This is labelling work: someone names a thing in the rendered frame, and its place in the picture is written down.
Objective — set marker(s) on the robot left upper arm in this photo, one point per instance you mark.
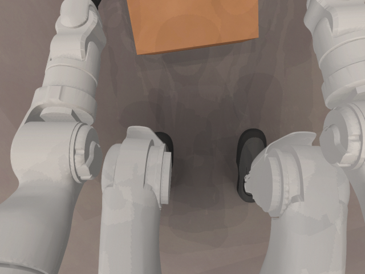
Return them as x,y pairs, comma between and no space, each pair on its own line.
52,161

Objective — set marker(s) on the robot right upper arm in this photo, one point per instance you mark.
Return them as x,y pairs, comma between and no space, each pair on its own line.
342,143

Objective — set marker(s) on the left robot shin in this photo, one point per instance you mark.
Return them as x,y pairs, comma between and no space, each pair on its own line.
109,165

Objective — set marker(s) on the robot right forearm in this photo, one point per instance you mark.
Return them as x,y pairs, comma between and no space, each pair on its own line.
338,31

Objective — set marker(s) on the carton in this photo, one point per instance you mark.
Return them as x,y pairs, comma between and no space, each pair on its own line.
165,26

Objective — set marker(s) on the robot left forearm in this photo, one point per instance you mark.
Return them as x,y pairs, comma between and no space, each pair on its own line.
72,72

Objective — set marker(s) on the robot left thigh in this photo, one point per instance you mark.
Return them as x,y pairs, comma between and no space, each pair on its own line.
130,223

